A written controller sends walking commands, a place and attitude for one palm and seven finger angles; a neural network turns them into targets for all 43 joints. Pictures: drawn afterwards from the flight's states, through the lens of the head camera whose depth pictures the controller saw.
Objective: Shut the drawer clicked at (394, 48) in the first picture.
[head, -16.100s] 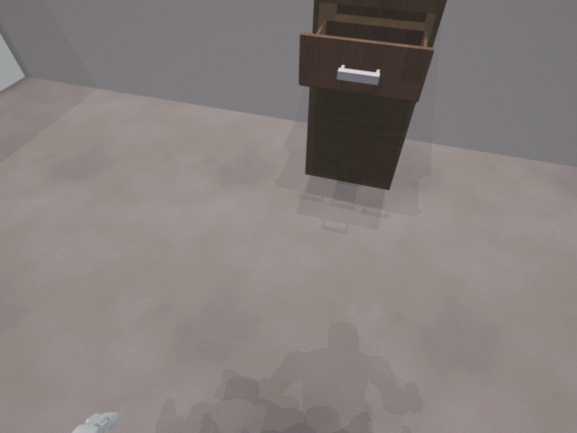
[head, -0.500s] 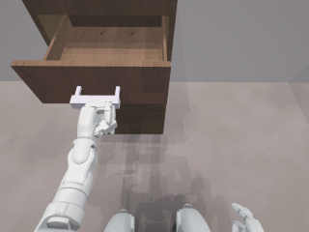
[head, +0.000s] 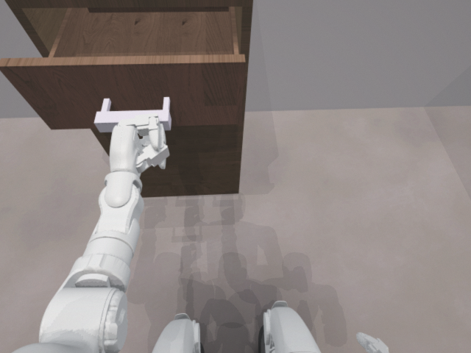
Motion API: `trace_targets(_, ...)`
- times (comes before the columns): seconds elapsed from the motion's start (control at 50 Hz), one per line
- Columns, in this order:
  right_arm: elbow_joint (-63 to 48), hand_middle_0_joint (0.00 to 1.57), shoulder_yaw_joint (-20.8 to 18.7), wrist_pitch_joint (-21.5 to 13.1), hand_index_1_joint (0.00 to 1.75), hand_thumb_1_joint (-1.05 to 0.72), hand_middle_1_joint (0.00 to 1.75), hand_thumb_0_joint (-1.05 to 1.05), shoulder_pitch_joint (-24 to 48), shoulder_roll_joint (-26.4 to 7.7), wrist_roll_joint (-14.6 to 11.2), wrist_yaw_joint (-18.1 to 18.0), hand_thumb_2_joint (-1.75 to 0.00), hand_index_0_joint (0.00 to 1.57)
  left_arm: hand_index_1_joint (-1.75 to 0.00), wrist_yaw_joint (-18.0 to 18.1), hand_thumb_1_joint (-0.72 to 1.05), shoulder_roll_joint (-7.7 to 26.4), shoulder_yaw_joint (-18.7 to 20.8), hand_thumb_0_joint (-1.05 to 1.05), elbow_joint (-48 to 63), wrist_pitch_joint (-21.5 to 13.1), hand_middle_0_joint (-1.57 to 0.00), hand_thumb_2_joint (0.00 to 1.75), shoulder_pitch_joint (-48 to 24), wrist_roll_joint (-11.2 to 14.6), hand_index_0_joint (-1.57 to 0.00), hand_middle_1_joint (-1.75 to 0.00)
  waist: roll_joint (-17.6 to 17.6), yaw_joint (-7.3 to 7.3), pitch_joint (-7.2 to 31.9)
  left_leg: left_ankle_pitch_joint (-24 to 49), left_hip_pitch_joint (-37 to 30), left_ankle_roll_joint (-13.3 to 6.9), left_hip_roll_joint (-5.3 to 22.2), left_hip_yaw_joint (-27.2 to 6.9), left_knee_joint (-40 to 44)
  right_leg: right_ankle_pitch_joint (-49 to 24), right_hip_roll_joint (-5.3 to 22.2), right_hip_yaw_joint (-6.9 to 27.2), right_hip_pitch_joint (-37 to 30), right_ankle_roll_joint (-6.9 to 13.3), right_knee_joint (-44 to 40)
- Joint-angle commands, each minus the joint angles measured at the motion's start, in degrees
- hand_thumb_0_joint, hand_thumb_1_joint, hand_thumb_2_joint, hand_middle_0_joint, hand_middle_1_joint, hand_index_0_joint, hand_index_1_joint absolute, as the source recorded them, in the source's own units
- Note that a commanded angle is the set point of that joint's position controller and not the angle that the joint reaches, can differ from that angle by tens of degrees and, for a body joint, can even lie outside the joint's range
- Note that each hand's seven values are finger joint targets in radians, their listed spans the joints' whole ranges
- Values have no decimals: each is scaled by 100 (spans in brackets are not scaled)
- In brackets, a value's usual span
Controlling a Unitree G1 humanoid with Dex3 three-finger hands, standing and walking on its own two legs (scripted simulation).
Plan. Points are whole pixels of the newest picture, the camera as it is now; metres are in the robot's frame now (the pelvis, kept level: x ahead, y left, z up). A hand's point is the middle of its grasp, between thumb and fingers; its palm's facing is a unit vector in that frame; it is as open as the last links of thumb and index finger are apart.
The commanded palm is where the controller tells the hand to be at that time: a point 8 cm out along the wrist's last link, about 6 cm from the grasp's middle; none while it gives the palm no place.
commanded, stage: push the drawer shut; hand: left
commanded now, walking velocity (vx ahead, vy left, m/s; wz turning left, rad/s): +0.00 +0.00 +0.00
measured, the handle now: (135, 111) +0.53 +0.16 +0.05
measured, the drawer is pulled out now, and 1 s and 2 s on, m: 0.15 0.02 0.00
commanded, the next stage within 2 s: pull the fist back off the drawer in 1.46 s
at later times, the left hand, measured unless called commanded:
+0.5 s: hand (168, 119) +0.51 +0.10 +0.05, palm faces -0.01 -1.00 -0.05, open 3.2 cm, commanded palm +0.50 +0.16 +0.06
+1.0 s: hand (169, 90) +0.58 +0.10 +0.05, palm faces -0.01 -1.00 -0.04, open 3.1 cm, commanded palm +0.56 +0.15 +0.06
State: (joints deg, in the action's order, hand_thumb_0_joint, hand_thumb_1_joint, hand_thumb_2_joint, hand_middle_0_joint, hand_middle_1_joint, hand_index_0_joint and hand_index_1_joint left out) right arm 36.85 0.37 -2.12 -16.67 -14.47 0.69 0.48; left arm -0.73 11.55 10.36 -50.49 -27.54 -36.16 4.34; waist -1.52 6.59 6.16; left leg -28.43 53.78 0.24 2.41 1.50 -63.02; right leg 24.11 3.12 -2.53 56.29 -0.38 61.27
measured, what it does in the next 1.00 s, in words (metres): stands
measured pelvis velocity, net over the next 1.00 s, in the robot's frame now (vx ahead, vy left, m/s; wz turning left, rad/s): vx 0.00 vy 0.01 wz -0.03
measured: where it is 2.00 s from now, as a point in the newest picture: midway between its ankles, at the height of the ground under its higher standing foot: outside the picture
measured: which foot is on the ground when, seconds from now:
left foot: down 0.00-1.00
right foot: down 0.00-1.00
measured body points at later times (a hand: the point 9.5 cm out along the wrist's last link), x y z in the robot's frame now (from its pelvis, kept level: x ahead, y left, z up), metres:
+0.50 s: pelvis +0.00 +0.00 -0.01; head +0.13 +0.00 +0.42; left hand +0.50 +0.15 +0.06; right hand +0.02 -0.27 -0.13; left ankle +0.01 +0.12 -0.66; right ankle +0.05 -0.13 -0.66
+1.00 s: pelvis +0.00 +0.01 -0.02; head +0.18 +0.01 +0.40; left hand +0.58 +0.16 +0.06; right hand -0.04 -0.25 -0.13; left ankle +0.01 +0.12 -0.66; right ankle +0.05 -0.13 -0.66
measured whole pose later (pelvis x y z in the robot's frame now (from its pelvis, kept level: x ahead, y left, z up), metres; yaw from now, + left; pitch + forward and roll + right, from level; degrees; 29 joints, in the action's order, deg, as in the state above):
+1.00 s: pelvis +0.00 +0.01 -0.02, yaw -2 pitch +28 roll -3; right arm 36.1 2.6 2.3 -23.3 -15.0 3.9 2.5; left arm -2.0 26.9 22.2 -72.8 -24.0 -64.9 -2.4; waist -3.1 14.9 5.8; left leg -29.9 66.3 -0.2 4.0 0.5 -68.0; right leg 23.8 1.5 -3.1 67.6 -0.7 63.3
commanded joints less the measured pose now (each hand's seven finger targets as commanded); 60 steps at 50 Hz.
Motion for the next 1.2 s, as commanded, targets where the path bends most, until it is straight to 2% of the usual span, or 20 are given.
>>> trace_targets(0.0, -452, 20, -308, -96, 30, -90, 30, 0, -629, -840, 31, -37, -90, 20, -160, 79, 90, 1116, 421, 0, 954, -411, -140, 90, -2904, 40, -140, -160, 93, 204, 2517, 1171, -956, -111, -266, -153, 873, -1059, -334, 102, -1613, 114, -763)
trace_targets(0.16, -415, 20, -325, -16, 30, -90, 30, 0, -791, -849, 80, -4, -90, 20, -160, 49, 90, 1337, 593, 0, 722, -548, -140, 90, -3441, -17, -140, -160, -76, 241, 2756, 1255, -952, -114, -271, -135, 781, -1166, -335, 149, -1600, 112, -721)
trace_targets(0.2, -371, 20, -318, 0, 30, -90, 30, 0, -854, -849, 94, 8, -90, 20, -160, 48, 90, 1230, 492, 0, 555, -561, -140, 90, -3698, -48, -140, -160, -81, 364, 2683, 1281, -988, -128, -258, -174, 756, -1148, -351, 112, -1415, 107, -701)
trace_targets(0.3, -303, 20, -312, 53, 30, -90, 30, 0, -987, -901, 136, 7, -90, 20, -160, 81, 90, 1579, 697, 0, 132, -581, -140, 90, -4122, -178, -140, -160, -108, 439, 2740, 1106, -826, -154, -271, -195, 674, -965, -355, 151, -1300, 103, -699)
trace_targets(0.32, -295, 20, -299, 71, 30, -90, 30, 0, -999, -911, 134, -2, -90, 20, -160, 83, 90, 1636, 709, 0, 14, -547, -140, 90, -4236, -180, -140, -160, -1, 533, 2664, 1039, -701, -178, -270, -179, 651, -947, -356, 176, -1311, 82, -733)
trace_targets(0.48, -273, 20, -257, 116, 30, -90, 30, 0, -1199, -974, 203, 18, -90, 20, -160, 55, 90, 1868, 760, 0, -360, -457, -140, 90, -4978, -289, -140, -160, -256, 723, 2903, 1054, -689, -206, -260, -260, 490, -849, -384, 158, -1004, 90, -653)
trace_targets(0.54, -283, 20, -221, 160, 30, -90, 30, 0, -1266, -1001, 208, 15, -90, 20, -160, 53, 90, 2269, 993, 0, -625, -354, -140, 90, -5112, -364, -140, -160, -271, 747, 2908, 982, -436, -217, -256, -247, 431, -804, -390, 198, -1057, 81, -661)
trace_targets(0.6, -287, 20, -206, 179, 30, -90, 30, 0, -1362, -1017, 233, 28, -90, 20, -160, 27, 90, 2196, 896, 0, -685, -303, -140, 90, -5378, -398, -140, -160, -419, 853, 3027, 1100, -526, -222, -242, -296, 382, -858, -404, 163, -900, 83, -617)
trace_targets(0.64, -276, 20, -192, 204, 30, -90, 30, 0, -1460, -1041, 253, 40, -90, 20, -160, 44, 90, 2507, 1123, 0, -745, -256, -140, 90, -5481, -416, -140, -160, -398, 835, 3143, 1168, -444, -230, -230, -299, 321, -902, -419, 173, -970, 82, -590)
trace_targets(0.72, -278, 20, -176, 256, 30, -90, 30, 0, -1584, -1061, 276, 49, -90, 20, -160, 24, 90, 2731, 1242, 0, -829, -169, -140, 90, -5701, -472, -140, -160, -548, 886, 3247, 1382, -459, -232, -208, -314, 250, -1079, -426, 168, -928, 81, -540)
trace_targets(0.8, -251, 20, -159, 314, 30, -90, 30, 0, -1731, -1078, 313, 94, -90, 20, -160, 2, 90, 2708, 1204, 0, -920, -76, -140, 90, -5906, -507, -140, -160, -690, 981, 3259, 1601, -664, -214, -165, -397, 235, -1147, -458, 85, -703, 89, -509)
trace_targets(0.84, -280, 20, -156, 357, 30, -90, 30, 0, -1785, -1093, 321, 94, -90, 20, -160, 1, 90, 2954, 1368, 0, -878, -58, -140, 90, -5878, -547, -140, -160, -717, 909, 3420, 1694, -640, -210, -163, -392, 216, -1239, -464, 100, -833, 96, -492)
trace_targets(0.88, -264, 20, -167, 380, 30, -90, 30, 0, -1857, -1075, 341, 121, -90, 20, -160, -29, 90, 2823, 1260, 0, -793, -67, -140, 90, -5971, -555, -140, -160, -916, 958, 3517, 1939, -950, -188, -147, -436, 215, -1388, -481, 48, -703, 112, -459)
trace_targets(0.92, -257, 20, -165, 431, 30, -90, 30, 0, -1892, -1086, 346, 142, -90, 20, -160, -20, 90, 2904, 1366, 0, -896, -30, -140, 90, -5823, -552, -140, -160, -863, 920, 3491, 2088, -930, -174, -135, -433, 210, -1518, -493, 42, -776, 113, -476)
trace_targets(0.96, -245, 20, -163, 461, 30, -90, 30, 0, -1930, -1086, 356, 151, -90, 20, -160, 5, 90, 2908, 1362, 0, -855, -12, -140, 90, -5977, -565, -140, -160, -761, 996, 3410, 2064, -847, -190, -121, -434, 196, -1527, -499, 43, -768, 94, -495)
trace_targets(1.0, -221, 20, -162, 482, 30, -90, 30, 0, -1975, -1089, 364, 162, -90, 20, -160, 7, 90, 2910, 1340, 0, -847, -18, -140, 90, -6041, -602, -140, -160, -928, 1004, 3451, 2162, -1015, -169, -111, -461, 202, -1534, -507, 6, -636, 106, -476)
trace_targets(1.06, -187, 20, -132, 496, 30, -90, 30, 0, -2018, -1102, 375, 158, -90, 20, -160, 41, 90, 3108, 1433, 0, -997, 18, -140, 90, -6251, -636, -140, -160, -730, 1115, 3221, 1956, -684, -214, -108, -438, 168, -1429, -520, 43, -686, 88, -527)
trace_targets(1.12, -190, 20, -119, 504, 30, -90, 30, 0, -2058, -1092, 392, 168, -90, 20, -160, 34, 90, 3172, 1450, 0, -1105, 19, -140, 90, -6305, -707, -140, -160, -961, 1101, 3307, 2111, -768, -194, -115, -451, 124, -1528, -524, 22, -618, 116, -479)
trace_targets(1.16, -164, 20, -123, 517, 30, -90, 30, 0, -2095, -1098, 410, 169, -90, 20, -160, 37, 90, 3139, 1368, 0, -1065, 33, -140, 90, -6549, -731, -140, -160, -949, 1227, 3315, 2153, -794, -208, -100, -468, 77, -1549, -528, 24, -536, 98, -478)
trace_targets(1.18, -161, 20, -117, 508, 30, -90, 30, 0, -2140, -1102, 422, 176, -90, 20, -160, 36, 90, 3198, 1418, 0, -1056, 20, -140, 90, -6598, -741, -140, -160, -1052, 1205, 3371, 2264, -901, -195, -96, -510, 70, -1601, -535, -7, -473, 121, -431)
